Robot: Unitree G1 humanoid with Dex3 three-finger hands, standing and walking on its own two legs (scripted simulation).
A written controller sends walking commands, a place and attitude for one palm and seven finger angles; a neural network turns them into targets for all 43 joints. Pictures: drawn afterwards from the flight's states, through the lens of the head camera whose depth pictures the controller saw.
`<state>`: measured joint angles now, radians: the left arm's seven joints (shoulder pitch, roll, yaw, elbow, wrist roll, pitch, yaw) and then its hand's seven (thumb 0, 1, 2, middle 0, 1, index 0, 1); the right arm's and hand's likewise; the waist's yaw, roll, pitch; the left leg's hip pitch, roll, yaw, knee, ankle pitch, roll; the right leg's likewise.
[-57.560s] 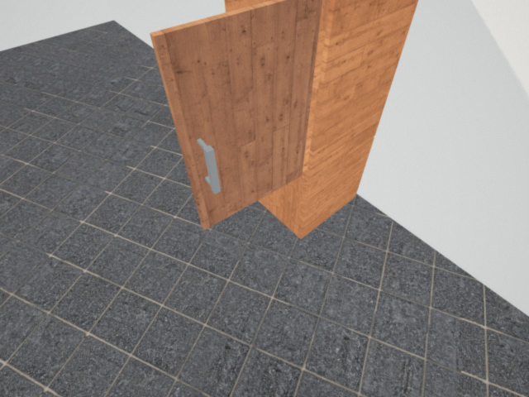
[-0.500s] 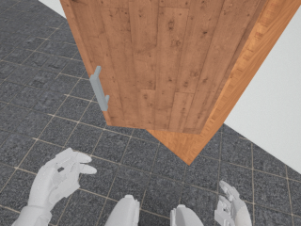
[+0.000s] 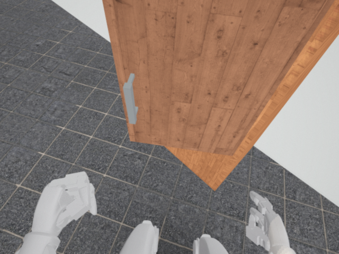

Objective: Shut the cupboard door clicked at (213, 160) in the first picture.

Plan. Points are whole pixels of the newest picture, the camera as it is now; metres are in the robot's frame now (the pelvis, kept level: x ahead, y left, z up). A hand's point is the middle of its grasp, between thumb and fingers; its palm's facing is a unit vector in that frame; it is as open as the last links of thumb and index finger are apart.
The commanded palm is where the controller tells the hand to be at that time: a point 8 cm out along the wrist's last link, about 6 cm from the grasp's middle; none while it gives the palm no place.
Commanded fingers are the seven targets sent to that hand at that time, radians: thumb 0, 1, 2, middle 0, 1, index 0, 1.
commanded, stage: raise the hand and make a fist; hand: left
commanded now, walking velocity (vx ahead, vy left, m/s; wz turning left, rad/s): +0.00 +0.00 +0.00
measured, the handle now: (132, 100) +0.49 +0.15 +0.04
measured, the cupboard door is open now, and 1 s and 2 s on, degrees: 36 36 36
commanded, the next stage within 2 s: bring the fist close to the handle in 0.60 s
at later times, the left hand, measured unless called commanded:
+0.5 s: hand (102, 198) +0.22 +0.16 +0.04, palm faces -0.05 -1.00 -0.02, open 3.1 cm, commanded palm +0.21 +0.22 +0.04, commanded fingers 0.00 0.90 0.90 -1.30 -1.50 -1.30 -1.50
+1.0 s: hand (117, 181) +0.26 +0.14 +0.04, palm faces -0.11 -0.99 -0.01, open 3.1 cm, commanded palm +0.26 +0.20 +0.04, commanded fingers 0.00 0.90 0.90 -1.30 -1.50 -1.30 -1.50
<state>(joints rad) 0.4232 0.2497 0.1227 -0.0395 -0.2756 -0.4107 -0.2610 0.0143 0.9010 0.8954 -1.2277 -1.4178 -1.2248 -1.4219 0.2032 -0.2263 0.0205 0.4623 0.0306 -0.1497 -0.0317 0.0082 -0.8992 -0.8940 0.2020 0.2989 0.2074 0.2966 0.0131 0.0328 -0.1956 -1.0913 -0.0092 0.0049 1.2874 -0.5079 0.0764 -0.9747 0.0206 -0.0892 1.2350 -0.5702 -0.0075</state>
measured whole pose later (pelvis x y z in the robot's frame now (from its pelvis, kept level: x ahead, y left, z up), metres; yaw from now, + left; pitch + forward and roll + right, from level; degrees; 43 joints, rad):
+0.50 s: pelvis +0.01 -0.02 +0.00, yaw +0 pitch +18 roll -3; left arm 0.40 0.26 0.12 -0.01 -0.30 -0.44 -0.28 0.02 0.90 0.90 -1.30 -1.50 -1.30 -1.50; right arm 0.25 -0.25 0.01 0.49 0.03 -0.15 -0.04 0.01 -0.90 -0.89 0.20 0.30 0.21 0.30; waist 0.00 0.03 -0.19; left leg -1.10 0.01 0.00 1.31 -0.53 0.05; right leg -1.00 0.04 -0.10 1.27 -0.59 -0.04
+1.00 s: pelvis +0.00 -0.03 -0.01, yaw +0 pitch +19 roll -3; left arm 0.20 0.26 0.11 0.11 -0.29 -0.40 -0.30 0.02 0.90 0.90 -1.31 -1.50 -1.30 -1.50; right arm 0.22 -0.25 0.02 0.51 0.04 -0.12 -0.04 0.01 -0.90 -0.89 0.20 0.30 0.21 0.30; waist 0.00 0.04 -0.19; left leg -1.14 0.01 -0.01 1.34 -0.54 0.04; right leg -1.03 0.04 -0.10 1.31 -0.61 -0.05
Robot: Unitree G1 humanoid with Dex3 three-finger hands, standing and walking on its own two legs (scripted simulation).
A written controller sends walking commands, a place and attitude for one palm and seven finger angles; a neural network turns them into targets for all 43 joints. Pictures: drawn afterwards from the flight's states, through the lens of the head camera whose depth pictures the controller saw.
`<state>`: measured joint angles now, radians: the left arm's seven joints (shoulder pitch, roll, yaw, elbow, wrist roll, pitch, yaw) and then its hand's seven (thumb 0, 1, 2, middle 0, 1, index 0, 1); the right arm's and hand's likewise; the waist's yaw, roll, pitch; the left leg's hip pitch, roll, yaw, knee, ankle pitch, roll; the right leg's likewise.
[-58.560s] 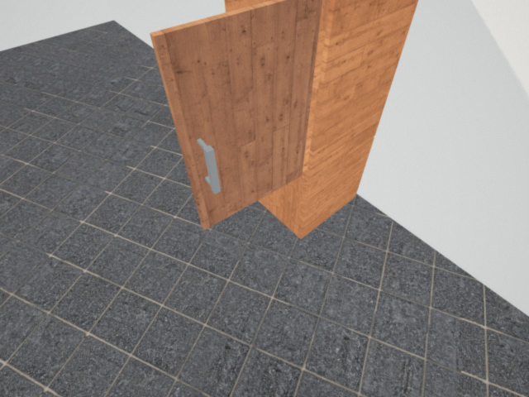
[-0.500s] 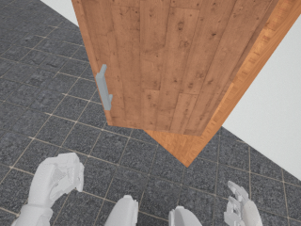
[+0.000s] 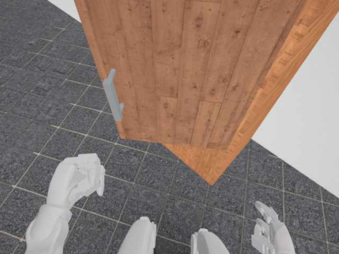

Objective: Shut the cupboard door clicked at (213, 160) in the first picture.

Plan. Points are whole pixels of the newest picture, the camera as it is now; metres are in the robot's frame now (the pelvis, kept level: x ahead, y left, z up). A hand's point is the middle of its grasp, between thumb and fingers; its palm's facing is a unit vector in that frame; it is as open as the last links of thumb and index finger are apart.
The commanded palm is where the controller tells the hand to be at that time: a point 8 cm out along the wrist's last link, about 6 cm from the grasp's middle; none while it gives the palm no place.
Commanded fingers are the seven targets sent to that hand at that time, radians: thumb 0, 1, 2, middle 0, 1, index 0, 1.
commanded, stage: bring the fist close to the handle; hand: left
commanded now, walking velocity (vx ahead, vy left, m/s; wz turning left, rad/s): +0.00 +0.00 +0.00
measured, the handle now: (115, 96) +0.49 +0.18 +0.05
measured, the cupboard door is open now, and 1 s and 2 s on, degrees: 36 36 28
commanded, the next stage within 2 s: push the door shut along its arc in 1.10 s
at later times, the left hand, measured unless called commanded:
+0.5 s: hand (114, 139) +0.36 +0.16 +0.06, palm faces -0.07 -1.00 -0.02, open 3.1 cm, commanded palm +0.34 +0.21 +0.06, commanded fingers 0.00 0.90 0.90 -1.30 -1.50 -1.30 -1.50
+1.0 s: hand (119, 128) +0.39 +0.15 +0.05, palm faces -0.05 -1.00 -0.03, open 3.1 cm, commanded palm +0.37 +0.21 +0.06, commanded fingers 0.00 0.90 0.90 -1.30 -1.50 -1.30 -1.50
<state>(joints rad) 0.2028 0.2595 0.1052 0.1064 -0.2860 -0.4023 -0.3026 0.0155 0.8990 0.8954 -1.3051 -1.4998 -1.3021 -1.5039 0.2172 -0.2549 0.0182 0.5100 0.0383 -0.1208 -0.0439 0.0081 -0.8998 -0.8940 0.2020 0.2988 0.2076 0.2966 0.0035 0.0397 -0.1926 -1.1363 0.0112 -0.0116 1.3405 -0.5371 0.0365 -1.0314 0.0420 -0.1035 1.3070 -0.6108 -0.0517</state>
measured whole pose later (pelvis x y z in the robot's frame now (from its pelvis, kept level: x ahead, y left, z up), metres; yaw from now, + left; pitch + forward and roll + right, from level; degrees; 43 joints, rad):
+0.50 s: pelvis +0.00 +0.01 +0.01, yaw -1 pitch +20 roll -3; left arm -0.19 0.24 0.11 0.45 -0.20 -0.43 -0.17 0.02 0.90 0.90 -1.31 -1.50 -1.30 -1.50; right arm 0.25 -0.26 0.01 0.59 0.02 -0.07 -0.02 0.01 -0.90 -0.89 0.20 0.30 0.21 0.30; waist -0.05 0.03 -0.18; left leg -1.11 0.01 0.02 1.26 -0.50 0.05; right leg -1.02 0.04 -0.07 1.24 -0.57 -0.03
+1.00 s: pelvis +0.00 +0.00 +0.02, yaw -1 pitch +20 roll -1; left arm -0.36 0.25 0.17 0.71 -0.18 -0.48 -0.18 0.02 0.90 0.90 -1.30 -1.50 -1.30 -1.50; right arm 0.28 -0.26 0.00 0.61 0.02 0.01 0.00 0.01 -0.90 -0.89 0.20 0.30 0.21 0.30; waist -0.05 0.03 -0.18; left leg -1.09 0.01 0.04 1.23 -0.49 0.04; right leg -1.02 0.04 -0.05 1.22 -0.56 -0.04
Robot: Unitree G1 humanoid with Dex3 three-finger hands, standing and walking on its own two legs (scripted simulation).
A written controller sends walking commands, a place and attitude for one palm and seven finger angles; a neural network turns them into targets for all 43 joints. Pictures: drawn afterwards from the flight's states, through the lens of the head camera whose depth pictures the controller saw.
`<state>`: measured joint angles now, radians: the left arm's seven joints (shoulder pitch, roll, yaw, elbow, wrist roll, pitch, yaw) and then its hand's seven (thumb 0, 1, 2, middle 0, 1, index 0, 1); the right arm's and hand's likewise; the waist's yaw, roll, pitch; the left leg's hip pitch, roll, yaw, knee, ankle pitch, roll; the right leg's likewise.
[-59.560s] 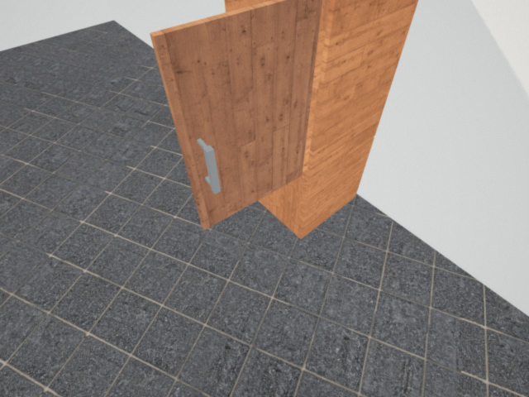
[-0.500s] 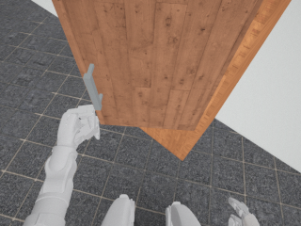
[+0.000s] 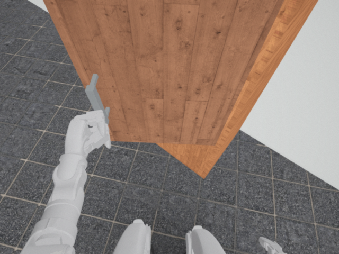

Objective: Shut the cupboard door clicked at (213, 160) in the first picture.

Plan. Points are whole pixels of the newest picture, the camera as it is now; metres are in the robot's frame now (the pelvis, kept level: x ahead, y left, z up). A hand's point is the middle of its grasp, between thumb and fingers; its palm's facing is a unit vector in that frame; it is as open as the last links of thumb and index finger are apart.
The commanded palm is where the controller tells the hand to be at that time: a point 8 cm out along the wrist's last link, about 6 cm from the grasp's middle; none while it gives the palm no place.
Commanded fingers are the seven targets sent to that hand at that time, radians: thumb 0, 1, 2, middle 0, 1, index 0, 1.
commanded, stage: bring the fist close to the handle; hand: left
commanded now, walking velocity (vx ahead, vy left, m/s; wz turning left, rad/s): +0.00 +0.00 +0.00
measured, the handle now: (100, 101) +0.48 +0.19 +0.03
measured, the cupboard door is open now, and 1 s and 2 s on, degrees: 36 28 14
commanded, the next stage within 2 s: push the door shut along its arc in 0.10 s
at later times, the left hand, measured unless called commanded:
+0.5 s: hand (110, 122) +0.41 +0.15 +0.04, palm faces -0.11 -0.99 -0.04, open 3.1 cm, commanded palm +0.40 +0.20 +0.04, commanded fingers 0.00 0.90 0.90 -1.30 -1.50 -1.30 -1.50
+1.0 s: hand (113, 106) +0.46 +0.15 +0.04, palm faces -0.20 -0.98 -0.04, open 3.1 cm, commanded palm +0.47 +0.18 +0.04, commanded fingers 0.00 0.90 0.90 -1.30 -1.50 -1.30 -1.50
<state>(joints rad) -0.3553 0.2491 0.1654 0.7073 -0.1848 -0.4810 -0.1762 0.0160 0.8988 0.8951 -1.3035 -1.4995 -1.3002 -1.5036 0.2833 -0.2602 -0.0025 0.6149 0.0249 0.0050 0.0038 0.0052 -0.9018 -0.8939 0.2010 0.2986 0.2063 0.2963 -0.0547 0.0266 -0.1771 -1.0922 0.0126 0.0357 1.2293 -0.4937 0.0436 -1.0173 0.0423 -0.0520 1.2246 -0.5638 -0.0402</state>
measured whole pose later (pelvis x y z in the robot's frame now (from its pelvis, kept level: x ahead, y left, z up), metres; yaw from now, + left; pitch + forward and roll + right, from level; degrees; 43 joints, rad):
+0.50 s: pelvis -0.01 +0.00 -0.01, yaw +0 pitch +21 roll -2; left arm -0.57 0.29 0.17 0.89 -0.17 -0.50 -0.24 0.02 0.90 0.90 -1.31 -1.50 -1.30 -1.50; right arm 0.25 -0.26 0.01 0.64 0.03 -0.01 -0.01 0.00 -0.90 -0.89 0.20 0.30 0.21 0.30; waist -0.07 0.03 -0.17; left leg -1.15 0.01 0.02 1.27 -0.49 0.05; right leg -1.06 0.04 -0.07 1.25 -0.56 -0.04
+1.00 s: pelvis -0.02 +0.01 -0.02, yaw +0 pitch +24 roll -4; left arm -0.87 0.42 0.19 1.16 -0.16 -0.47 -0.34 0.02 0.90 0.90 -1.31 -1.50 -1.31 -1.50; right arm 0.32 -0.28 0.02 0.68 0.03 -0.01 0.00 0.00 -0.90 -0.89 0.20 0.30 0.21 0.30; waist -0.14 0.04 -0.17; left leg -1.27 0.01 0.00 1.33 -0.48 0.05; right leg -1.17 0.04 -0.10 1.30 -0.55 -0.04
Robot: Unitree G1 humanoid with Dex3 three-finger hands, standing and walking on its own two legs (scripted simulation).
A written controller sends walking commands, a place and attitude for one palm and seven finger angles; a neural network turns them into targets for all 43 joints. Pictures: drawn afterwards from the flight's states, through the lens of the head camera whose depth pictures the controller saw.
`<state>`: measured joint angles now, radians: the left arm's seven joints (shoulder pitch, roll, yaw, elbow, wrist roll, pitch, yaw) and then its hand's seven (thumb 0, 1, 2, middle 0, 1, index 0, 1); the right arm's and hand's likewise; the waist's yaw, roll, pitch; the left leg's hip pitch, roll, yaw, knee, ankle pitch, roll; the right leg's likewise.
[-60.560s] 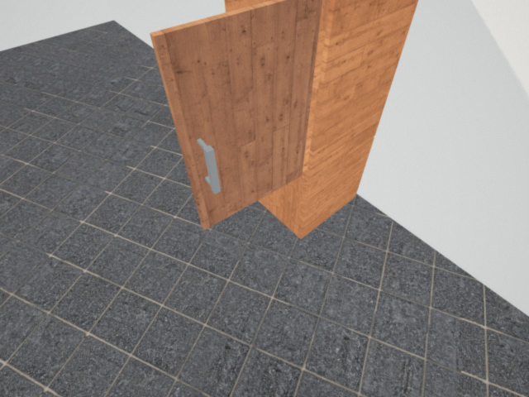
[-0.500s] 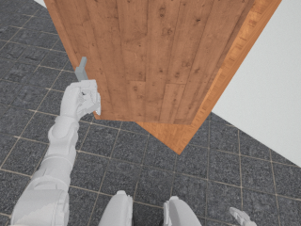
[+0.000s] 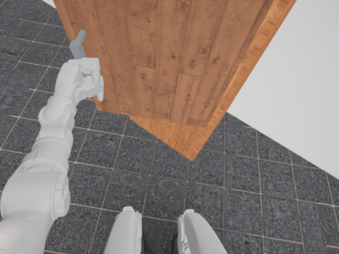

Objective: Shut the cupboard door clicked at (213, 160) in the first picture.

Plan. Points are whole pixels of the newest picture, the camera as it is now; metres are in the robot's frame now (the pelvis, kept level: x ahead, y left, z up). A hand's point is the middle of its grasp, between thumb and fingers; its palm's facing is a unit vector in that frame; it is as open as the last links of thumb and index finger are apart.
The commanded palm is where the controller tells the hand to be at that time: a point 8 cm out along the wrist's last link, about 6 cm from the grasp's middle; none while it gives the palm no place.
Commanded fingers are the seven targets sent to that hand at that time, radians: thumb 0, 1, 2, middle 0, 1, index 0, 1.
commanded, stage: push the door shut along its arc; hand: left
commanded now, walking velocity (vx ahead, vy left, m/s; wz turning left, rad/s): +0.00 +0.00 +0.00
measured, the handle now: (87, 62) +0.56 +0.18 +0.06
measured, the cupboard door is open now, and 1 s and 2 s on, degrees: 28 14 8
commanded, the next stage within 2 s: pull the fist back off the door in 1.08 s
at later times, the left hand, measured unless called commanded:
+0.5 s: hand (126, 61) +0.56 +0.09 +0.07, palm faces -0.35 -0.94 -0.02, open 3.1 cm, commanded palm +0.56 +0.13 +0.06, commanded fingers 0.00 0.90 0.90 -1.30 -1.50 -1.30 -1.50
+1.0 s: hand (131, 53) +0.58 +0.08 +0.07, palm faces -0.43 -0.90 -0.03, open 3.2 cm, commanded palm +0.61 +0.08 +0.06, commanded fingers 0.00 0.90 0.90 -1.30 -1.50 -1.30 -1.50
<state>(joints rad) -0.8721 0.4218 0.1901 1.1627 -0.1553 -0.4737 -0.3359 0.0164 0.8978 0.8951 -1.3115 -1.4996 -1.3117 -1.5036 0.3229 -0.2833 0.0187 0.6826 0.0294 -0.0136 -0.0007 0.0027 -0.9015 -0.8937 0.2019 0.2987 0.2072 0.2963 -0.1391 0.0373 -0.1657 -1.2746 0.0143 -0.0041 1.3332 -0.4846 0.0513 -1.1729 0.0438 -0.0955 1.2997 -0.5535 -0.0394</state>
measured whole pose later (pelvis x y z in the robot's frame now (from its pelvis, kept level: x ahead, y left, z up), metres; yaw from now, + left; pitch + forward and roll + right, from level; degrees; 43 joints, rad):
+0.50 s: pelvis +0.01 +0.00 -0.02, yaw -2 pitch +30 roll -5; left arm -1.15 0.51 0.24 1.27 -0.07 -0.35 -0.39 0.02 0.90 0.90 -1.30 -1.50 -1.30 -1.50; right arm 0.35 -0.27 0.05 0.66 0.01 -0.04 0.02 0.00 -0.90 -0.89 0.20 0.30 0.21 0.30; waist -0.24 0.06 -0.16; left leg -1.41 0.04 0.00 1.40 -0.51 0.06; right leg -1.31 0.07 -0.09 1.35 -0.56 -0.03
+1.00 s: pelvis +0.01 -0.01 -0.03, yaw -3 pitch +32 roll -6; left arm -1.32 0.60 0.18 1.32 -0.05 -0.24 -0.47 0.02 0.93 0.96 -1.30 -1.50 -1.30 -1.50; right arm 0.35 -0.28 0.05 0.70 -0.01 -0.08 -0.01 0.00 -0.90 -0.89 0.20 0.30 0.21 0.30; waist -0.27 0.05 -0.15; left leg -1.49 0.05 -0.03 1.45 -0.53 0.04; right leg -1.38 0.08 -0.12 1.39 -0.58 -0.06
